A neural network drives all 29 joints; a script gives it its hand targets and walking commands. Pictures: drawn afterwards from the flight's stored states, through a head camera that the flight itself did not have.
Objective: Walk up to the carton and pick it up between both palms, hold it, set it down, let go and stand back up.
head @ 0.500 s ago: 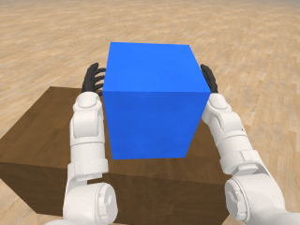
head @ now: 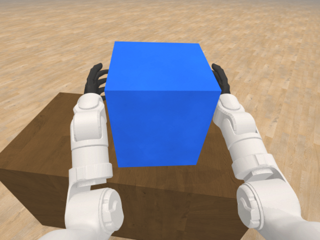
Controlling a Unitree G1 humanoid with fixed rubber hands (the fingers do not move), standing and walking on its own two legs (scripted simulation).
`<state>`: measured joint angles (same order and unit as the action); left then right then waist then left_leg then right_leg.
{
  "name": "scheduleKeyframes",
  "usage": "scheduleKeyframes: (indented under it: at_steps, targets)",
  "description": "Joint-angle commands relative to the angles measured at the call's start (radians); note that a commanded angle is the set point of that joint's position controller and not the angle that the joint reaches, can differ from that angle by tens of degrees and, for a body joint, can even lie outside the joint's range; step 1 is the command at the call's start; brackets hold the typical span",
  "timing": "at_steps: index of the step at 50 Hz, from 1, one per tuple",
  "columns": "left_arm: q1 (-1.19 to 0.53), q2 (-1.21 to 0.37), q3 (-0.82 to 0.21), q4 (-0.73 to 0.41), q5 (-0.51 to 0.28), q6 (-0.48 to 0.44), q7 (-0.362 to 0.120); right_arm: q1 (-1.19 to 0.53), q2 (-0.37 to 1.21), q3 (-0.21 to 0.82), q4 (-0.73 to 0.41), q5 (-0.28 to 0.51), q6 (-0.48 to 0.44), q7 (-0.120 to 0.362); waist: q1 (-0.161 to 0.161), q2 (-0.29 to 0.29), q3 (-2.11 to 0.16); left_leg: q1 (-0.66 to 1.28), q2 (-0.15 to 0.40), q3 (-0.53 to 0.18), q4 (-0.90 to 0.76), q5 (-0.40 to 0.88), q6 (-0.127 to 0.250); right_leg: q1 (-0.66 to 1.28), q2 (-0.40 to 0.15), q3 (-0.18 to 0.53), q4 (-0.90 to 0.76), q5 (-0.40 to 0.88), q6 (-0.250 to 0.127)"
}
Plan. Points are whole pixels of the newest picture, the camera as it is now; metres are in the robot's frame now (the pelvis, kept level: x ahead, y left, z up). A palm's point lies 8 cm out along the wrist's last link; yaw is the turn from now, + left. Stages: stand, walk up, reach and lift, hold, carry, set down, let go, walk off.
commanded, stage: hold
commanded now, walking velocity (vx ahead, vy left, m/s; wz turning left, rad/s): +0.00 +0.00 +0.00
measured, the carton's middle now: (157, 106) +0.39 +0.01 +0.18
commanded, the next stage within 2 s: set down in 1.92 s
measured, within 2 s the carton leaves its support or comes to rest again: neither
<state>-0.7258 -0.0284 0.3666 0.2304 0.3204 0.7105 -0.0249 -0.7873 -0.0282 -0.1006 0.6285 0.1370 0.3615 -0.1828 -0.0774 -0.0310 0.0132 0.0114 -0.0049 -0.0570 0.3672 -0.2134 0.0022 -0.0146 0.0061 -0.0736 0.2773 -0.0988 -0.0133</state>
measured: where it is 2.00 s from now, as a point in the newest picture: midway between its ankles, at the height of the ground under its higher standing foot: outside the picture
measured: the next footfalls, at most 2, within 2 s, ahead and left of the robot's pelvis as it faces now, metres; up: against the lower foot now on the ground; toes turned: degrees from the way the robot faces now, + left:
none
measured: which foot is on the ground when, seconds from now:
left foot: down 0.00-1.00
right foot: down 0.00-1.00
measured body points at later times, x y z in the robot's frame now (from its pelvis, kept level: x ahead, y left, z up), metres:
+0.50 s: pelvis +0.01 +0.00 +0.00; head -0.05 +0.03 +0.44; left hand +0.38 +0.16 +0.22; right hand +0.39 -0.14 +0.21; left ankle +0.01 +0.12 -0.75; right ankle +0.05 -0.11 -0.75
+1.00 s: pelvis +0.01 +0.00 +0.00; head -0.05 +0.03 +0.45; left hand +0.38 +0.16 +0.22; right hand +0.38 -0.14 +0.21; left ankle +0.01 +0.12 -0.75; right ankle +0.05 -0.11 -0.75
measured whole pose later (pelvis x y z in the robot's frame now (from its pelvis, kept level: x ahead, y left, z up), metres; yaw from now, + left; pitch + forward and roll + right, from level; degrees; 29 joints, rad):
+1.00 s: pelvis +0.01 +0.00 +0.00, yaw +0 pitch -11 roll -1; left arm -0.65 -0.05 0.34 0.11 0.35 0.74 -0.04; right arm -0.72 -0.03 -0.06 0.54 0.16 0.35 -0.18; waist -0.08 -0.03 0.05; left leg 0.05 0.00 -0.05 0.37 -0.23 0.01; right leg 0.03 0.01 -0.07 0.26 -0.10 -0.01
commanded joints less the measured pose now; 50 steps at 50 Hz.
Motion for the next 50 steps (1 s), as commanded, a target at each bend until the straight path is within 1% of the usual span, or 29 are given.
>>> scheduleKeyframes:
  at_steps: [1, 12, 23, 30, 35, 50]
  targets:
    - [-0.675, -0.561, -0.49, -0.029, -0.151, -0.027, -0.131, -0.821, 0.615, 0.367, -0.307, 0.095, -0.066, 0.075, -0.015, 0.052, -0.33, -0.153, -0.037, 0.057, -0.097, 0.153, -0.02, 0.268, 0.034, 0.008, -0.008, 0.058, 0.038]
    - [-0.626, -0.562, -0.54, -0.125, -0.156, -0.022, -0.132, -0.764, 0.615, 0.431, -0.391, 0.133, -0.058, 0.058, -0.018, 0.056, -0.344, -0.109, -0.039, 0.051, -0.067, 0.271, -0.036, 0.287, 0.041, 0.008, -0.003, 0.155, 0.041]
    - [-0.573, -0.57, -0.582, -0.195, -0.158, 0.0, -0.134, -0.704, 0.589, 0.453, -0.441, 0.142, -0.051, 0.057, -0.027, 0.071, -0.315, -0.071, -0.031, 0.045, -0.058, 0.335, -0.052, 0.274, 0.046, 0.003, -0.01, 0.177, 0.031]
    - [-0.557, -0.572, -0.585, -0.206, -0.153, 0.01, -0.135, -0.695, 0.575, 0.449, -0.447, 0.135, -0.053, 0.065, -0.026, 0.073, -0.3, -0.062, -0.024, 0.046, -0.063, 0.34, -0.054, 0.266, 0.048, -0.001, -0.015, 0.157, 0.024]
    - [-0.562, -0.571, -0.58, -0.197, -0.15, 0.01, -0.134, -0.704, 0.572, 0.44, -0.438, 0.124, -0.06, 0.071, -0.022, 0.072, -0.292, -0.065, -0.021, 0.049, -0.069, 0.321, -0.051, 0.259, 0.047, -0.004, -0.018, 0.131, 0.021]
    - [-0.599, -0.557, -0.533, -0.128, -0.134, -0.002, -0.137, -0.75, 0.586, 0.403, -0.379, 0.087, -0.087, 0.08, -0.011, 0.057, -0.294, -0.095, -0.024, 0.064, -0.088, 0.231, -0.026, 0.265, 0.038, -0.005, -0.022, 0.08, 0.027]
